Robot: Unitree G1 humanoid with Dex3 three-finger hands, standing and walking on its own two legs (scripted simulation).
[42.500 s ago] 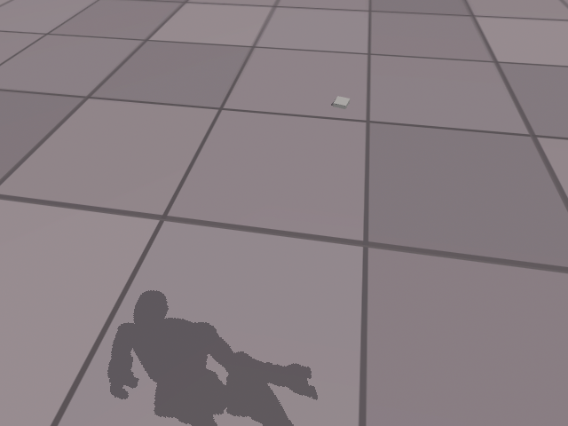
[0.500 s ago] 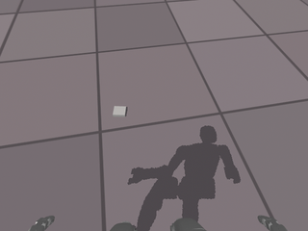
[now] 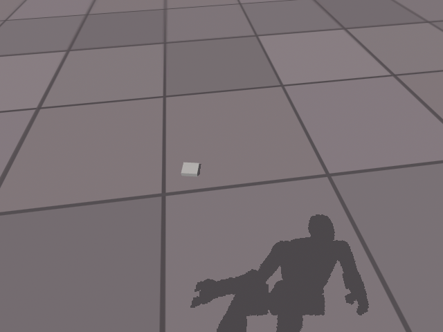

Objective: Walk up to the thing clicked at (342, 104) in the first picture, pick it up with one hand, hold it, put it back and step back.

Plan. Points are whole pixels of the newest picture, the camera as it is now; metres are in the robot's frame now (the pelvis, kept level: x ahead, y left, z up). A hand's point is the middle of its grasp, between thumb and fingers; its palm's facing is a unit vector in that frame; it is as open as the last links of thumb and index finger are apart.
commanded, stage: step back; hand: left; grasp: from above
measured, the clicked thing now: (190, 169) +1.11 +0.23 -0.75
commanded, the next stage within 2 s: stand in 0.76 s
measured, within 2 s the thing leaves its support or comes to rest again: neither
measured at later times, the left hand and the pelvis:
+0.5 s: hand out of the picture +0.10 +0.29 -0.15, palm faces +0.03 -0.93 -0.36, open 7.4 cm; pelvis +0.04 +0.02 +0.00, yaw +0 degrees
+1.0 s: hand out of the picture +0.16 +0.26 -0.13, palm faces -0.02 -0.94 -0.34, open 7.3 cm; pelvis +0.05 +0.01 +0.02, yaw -1 degrees
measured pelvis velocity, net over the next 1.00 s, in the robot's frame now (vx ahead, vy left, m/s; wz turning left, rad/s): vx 0.05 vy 0.01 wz -0.01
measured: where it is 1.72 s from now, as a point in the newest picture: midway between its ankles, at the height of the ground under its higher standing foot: outside the picture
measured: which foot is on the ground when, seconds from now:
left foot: down 0.00-1.00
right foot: down 0.00-1.00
